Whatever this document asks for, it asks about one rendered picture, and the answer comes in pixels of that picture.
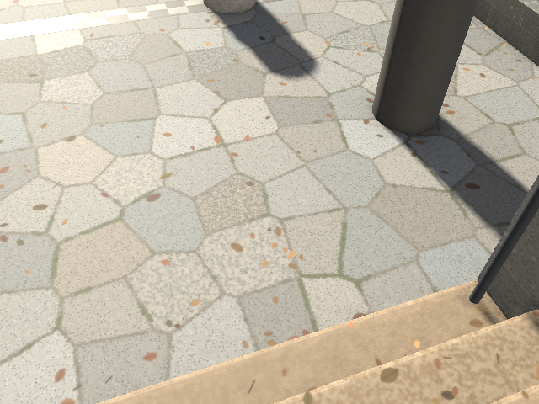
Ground stairs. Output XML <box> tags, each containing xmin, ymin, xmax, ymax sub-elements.
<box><xmin>96</xmin><ymin>279</ymin><xmax>539</xmax><ymax>404</ymax></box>

